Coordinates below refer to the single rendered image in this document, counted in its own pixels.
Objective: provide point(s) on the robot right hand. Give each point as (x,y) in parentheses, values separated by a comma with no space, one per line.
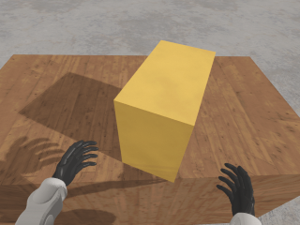
(241,196)

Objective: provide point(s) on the robot left hand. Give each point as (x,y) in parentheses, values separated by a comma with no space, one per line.
(72,161)

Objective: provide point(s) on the pedestal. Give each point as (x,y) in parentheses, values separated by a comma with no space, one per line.
(50,101)

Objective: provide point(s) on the robot right forearm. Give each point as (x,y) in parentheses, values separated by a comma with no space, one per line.
(244,219)

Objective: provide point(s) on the carton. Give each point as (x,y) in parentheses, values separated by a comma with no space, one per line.
(157,109)

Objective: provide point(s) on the robot left forearm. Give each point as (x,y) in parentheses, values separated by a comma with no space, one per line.
(44,204)

